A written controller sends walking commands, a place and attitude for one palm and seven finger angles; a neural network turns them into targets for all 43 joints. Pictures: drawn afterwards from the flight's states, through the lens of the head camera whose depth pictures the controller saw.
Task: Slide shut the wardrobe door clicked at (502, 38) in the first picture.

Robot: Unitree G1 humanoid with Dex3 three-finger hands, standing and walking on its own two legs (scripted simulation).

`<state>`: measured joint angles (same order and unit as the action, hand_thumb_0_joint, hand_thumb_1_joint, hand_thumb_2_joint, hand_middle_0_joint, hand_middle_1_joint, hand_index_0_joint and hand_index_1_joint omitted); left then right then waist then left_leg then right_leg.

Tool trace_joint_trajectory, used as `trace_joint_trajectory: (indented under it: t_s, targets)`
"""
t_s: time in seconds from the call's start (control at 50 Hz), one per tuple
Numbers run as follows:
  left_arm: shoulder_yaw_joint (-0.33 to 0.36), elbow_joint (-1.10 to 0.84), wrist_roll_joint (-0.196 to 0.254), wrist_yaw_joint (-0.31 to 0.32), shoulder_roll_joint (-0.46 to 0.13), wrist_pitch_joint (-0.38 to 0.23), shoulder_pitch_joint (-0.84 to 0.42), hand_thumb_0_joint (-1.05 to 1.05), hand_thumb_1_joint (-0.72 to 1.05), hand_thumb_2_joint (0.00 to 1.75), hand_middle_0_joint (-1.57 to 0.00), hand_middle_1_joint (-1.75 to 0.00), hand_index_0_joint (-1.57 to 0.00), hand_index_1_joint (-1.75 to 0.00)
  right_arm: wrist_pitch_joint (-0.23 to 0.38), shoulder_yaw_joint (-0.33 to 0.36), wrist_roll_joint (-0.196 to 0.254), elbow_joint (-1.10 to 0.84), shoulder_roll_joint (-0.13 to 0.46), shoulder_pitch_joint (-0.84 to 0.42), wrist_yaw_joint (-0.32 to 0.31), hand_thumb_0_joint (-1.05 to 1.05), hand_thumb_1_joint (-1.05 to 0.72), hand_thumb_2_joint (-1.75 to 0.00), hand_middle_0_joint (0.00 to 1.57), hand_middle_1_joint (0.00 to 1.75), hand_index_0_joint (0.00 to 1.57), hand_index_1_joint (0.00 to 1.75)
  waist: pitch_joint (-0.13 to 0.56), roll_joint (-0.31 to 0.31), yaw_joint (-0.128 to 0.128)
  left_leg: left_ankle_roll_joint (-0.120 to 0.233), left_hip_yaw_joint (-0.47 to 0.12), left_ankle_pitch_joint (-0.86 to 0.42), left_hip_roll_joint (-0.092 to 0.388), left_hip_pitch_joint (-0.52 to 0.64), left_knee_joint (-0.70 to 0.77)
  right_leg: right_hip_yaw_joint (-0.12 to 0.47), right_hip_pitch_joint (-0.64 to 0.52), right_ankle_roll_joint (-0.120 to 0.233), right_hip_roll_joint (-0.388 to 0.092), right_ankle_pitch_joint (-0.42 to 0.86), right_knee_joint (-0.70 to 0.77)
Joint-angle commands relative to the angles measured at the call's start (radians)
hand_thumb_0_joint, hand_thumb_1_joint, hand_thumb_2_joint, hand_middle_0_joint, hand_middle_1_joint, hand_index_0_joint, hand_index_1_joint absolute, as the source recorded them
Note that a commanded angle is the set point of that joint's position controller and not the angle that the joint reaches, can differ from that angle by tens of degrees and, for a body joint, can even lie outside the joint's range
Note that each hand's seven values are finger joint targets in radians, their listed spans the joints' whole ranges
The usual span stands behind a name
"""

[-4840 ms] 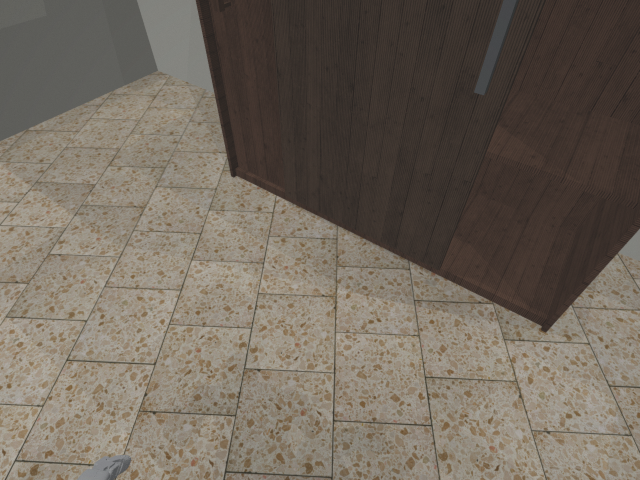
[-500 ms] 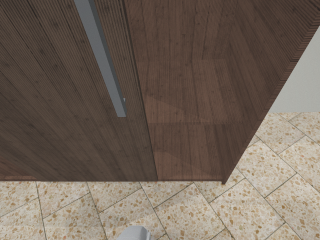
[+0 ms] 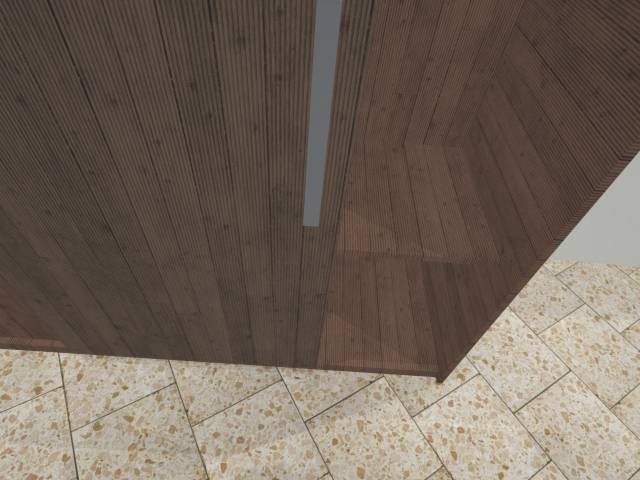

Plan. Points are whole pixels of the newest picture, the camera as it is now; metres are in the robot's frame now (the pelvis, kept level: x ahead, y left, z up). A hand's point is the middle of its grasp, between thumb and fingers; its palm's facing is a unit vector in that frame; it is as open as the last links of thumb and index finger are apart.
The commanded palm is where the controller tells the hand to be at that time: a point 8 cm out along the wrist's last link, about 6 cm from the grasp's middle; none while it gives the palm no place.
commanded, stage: come to a stop and stand still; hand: left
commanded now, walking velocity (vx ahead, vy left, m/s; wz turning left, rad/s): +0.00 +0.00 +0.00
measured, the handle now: (318, 126) +0.52 +0.06 +0.18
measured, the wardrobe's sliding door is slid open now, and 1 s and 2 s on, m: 0.40 0.40 0.40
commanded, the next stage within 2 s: look again from close up in 1.42 s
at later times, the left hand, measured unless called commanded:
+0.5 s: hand out of the picture -0.04 +0.14 -0.18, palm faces +0.02 -0.98 -0.18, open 7.3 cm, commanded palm none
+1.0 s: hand out of the picture -0.07 +0.10 -0.17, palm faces +0.06 -0.98 -0.19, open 7.4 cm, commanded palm none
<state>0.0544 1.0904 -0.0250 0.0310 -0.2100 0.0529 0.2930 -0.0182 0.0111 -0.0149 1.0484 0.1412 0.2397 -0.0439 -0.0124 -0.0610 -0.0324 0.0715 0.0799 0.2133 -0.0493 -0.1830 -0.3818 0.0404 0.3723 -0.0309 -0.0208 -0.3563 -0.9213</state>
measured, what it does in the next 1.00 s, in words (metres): steps on the spot: right foot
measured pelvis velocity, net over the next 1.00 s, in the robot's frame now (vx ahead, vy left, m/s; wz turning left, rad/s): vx -0.02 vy -0.05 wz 0.00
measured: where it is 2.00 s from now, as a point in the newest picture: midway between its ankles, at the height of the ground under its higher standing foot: outside the picture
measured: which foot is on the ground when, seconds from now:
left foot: down 0.00-1.00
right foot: up 0.00-0.14, down 0.16-1.00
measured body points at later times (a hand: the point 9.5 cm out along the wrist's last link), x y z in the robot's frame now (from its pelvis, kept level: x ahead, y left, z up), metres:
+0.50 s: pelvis -0.03 -0.02 +0.00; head -0.04 -0.03 +0.45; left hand -0.04 +0.19 -0.16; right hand -0.08 -0.22 -0.17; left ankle +0.00 +0.07 -0.74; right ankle -0.08 -0.11 -0.74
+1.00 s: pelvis -0.02 -0.05 +0.00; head -0.02 -0.07 +0.45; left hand -0.07 +0.15 -0.16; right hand -0.04 -0.25 -0.17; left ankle +0.00 +0.07 -0.74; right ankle -0.08 -0.11 -0.74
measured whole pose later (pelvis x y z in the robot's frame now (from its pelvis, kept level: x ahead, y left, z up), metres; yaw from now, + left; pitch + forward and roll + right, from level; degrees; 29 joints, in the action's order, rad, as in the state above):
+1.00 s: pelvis -0.02 -0.05 +0.00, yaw +0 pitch +0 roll +1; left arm -0.01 1.16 -0.01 0.06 -0.08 -0.02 0.37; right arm 0.00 -0.01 -0.01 1.17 0.12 0.30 -0.05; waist 0.00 0.02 0.00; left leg 0.00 0.06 0.18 0.00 -0.19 -0.38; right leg -0.04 0.07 0.08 0.06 -0.30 -0.37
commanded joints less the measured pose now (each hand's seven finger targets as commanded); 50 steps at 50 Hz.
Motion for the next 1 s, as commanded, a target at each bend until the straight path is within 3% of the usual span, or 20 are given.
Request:
trace_joint_trajectory:
  t_s: [0.0, 0.04, 0.08, 0.12, 0.14, 0.18, 0.2, 0.22, 0.26, 0.4, 0.54, 0.84, 0.98]
  targets:
    - [-0.012, -0.026, 0.006, 0.006, -0.031, -0.020, 0.012, 0.00, 0.90, 0.90, -0.20, -0.30, -0.20, -0.30, 0.030, 0.027, 0.004, -0.013, 0.138, 0.068, -0.014, 0.00, -0.90, -0.90, 0.20, 0.30, 0.20, 0.30, 0.015, 0.173, 0.038, 0.075, -0.258, -0.283, 0.278, 0.152, 0.151, -0.020, 0.011, -0.003, -0.027, -0.085, 0.183]
    - [-0.018, -0.016, 0.010, 0.008, -0.027, -0.021, 0.008, 0.00, 0.90, 0.90, -0.20, -0.30, -0.20, -0.30, 0.029, 0.030, 0.002, 0.009, 0.139, 0.098, -0.011, 0.00, -0.90, -0.90, 0.20, 0.30, 0.20, 0.30, 0.016, 0.170, 0.048, 0.084, -0.282, -0.309, 0.280, 0.151, 0.144, -0.030, -0.050, 0.009, -0.021, -0.102, 0.296]
    - [-0.022, 0.009, 0.013, 0.013, -0.013, -0.024, 0.054, 0.00, 0.90, 0.90, -0.20, -0.30, -0.20, -0.30, 0.030, 0.030, 0.004, 0.026, 0.136, 0.107, -0.008, 0.00, -0.90, -0.90, 0.20, 0.30, 0.20, 0.30, 0.029, 0.150, 0.035, 0.069, -0.272, -0.289, 0.266, 0.131, 0.134, -0.038, -0.125, 0.020, -0.018, -0.028, 0.415]
    - [-0.027, 0.043, 0.013, 0.018, -0.011, -0.038, 0.107, 0.00, 0.90, 0.90, -0.20, -0.30, -0.20, -0.30, 0.034, 0.025, 0.011, 0.038, 0.118, 0.101, -0.005, 0.00, -0.90, -0.90, 0.20, 0.30, 0.20, 0.30, 0.041, 0.095, 0.016, 0.021, -0.235, -0.212, 0.224, 0.071, 0.094, -0.026, -0.238, 0.032, -0.038, 0.159, 0.601]
    - [-0.028, 0.048, 0.013, 0.022, -0.026, -0.045, 0.098, 0.00, 0.90, 0.90, -0.20, -0.30, -0.20, -0.30, 0.034, 0.020, 0.017, 0.043, 0.092, 0.108, -0.001, 0.00, -0.90, -0.90, 0.20, 0.30, 0.20, 0.30, 0.022, 0.050, 0.029, -0.012, -0.213, -0.155, 0.192, 0.001, 0.090, 0.018, -0.291, 0.048, -0.076, 0.210, 0.617]
    - [-0.038, 0.048, 0.017, 0.022, -0.026, -0.055, 0.079, 0.00, 0.90, 0.90, -0.20, -0.30, -0.20, -0.30, 0.036, 0.009, 0.017, 0.056, 0.072, 0.107, 0.005, 0.00, -0.90, -0.90, 0.20, 0.30, 0.20, 0.30, -0.039, 0.032, 0.041, -0.051, -0.170, -0.077, 0.142, 0.010, 0.109, 0.058, -0.206, 0.081, -0.123, 0.188, 0.614]
    - [-0.041, 0.054, 0.016, 0.021, -0.012, -0.062, 0.079, 0.00, 0.90, 0.90, -0.20, -0.30, -0.20, -0.30, 0.034, 0.008, 0.011, 0.067, 0.072, 0.110, 0.005, 0.00, -0.90, -0.90, 0.20, 0.30, 0.20, 0.30, -0.042, -0.042, 0.042, -0.045, -0.155, -0.137, 0.141, 0.045, 0.087, 0.059, -0.182, 0.082, -0.108, 0.228, 0.612]
    - [-0.043, 0.053, 0.018, 0.022, -0.004, -0.068, 0.071, 0.00, 0.90, 0.90, -0.20, -0.30, -0.20, -0.30, 0.034, 0.007, 0.009, 0.076, 0.081, 0.126, 0.004, 0.00, -0.90, -0.90, 0.20, 0.30, 0.20, 0.30, -0.046, -0.078, 0.049, -0.039, -0.149, -0.173, 0.147, 0.060, 0.079, 0.055, -0.180, 0.078, -0.101, 0.263, 0.612]
    - [-0.046, 0.049, 0.021, 0.025, 0.004, -0.068, 0.073, 0.00, 0.90, 0.90, -0.20, -0.30, -0.20, -0.30, 0.036, 0.004, 0.010, 0.095, 0.078, 0.143, 0.006, 0.00, -0.90, -0.90, 0.20, 0.30, 0.20, 0.30, -0.041, -0.057, 0.047, -0.036, -0.145, -0.164, 0.150, 0.066, 0.086, 0.044, -0.182, 0.072, -0.097, 0.226, 0.613]
    - [-0.045, 0.051, 0.022, 0.024, 0.014, -0.061, 0.101, 0.00, 0.90, 0.90, -0.20, -0.30, -0.20, -0.30, 0.027, -0.003, 0.008, 0.120, 0.053, 0.158, 0.004, 0.00, -0.90, -0.90, 0.20, 0.30, 0.20, 0.30, -0.130, 0.063, 0.040, -0.041, -0.147, -0.013, 0.143, 0.014, 0.114, 0.043, -0.129, 0.075, -0.083, 0.094, 0.632]
    - [-0.048, 0.055, 0.022, 0.023, 0.024, -0.066, 0.123, 0.00, 0.90, 0.90, -0.20, -0.30, -0.20, -0.30, 0.024, -0.004, 0.009, 0.122, 0.042, 0.171, 0.001, 0.00, -0.90, -0.90, 0.20, 0.30, 0.20, 0.30, -0.121, 0.058, 0.042, -0.042, -0.144, -0.015, 0.143, 0.019, 0.088, 0.049, -0.116, 0.078, -0.081, 0.069, 0.649]
    - [-0.054, 0.070, 0.022, 0.028, 0.041, -0.079, 0.163, 0.00, 0.90, 0.90, -0.20, -0.30, -0.20, -0.30, 0.030, -0.007, 0.010, 0.114, 0.047, 0.153, -0.005, 0.00, -0.90, -0.90, 0.20, 0.30, 0.20, 0.30, -0.081, 0.040, 0.040, -0.044, -0.124, -0.138, 0.151, 0.048, 0.037, 0.058, -0.153, 0.068, -0.081, 0.206, 0.652]
    - [-0.051, 0.066, 0.021, 0.033, 0.033, -0.081, 0.176, 0.00, 0.90, 0.90, -0.20, -0.30, -0.20, -0.30, 0.031, -0.009, 0.011, 0.111, 0.045, 0.138, -0.009, 0.00, -0.90, -0.90, 0.20, 0.30, 0.20, 0.30, -0.071, 0.017, 0.037, -0.048, -0.103, -0.180, 0.149, 0.046, 0.013, 0.054, -0.195, 0.039, -0.091, 0.398, 0.632]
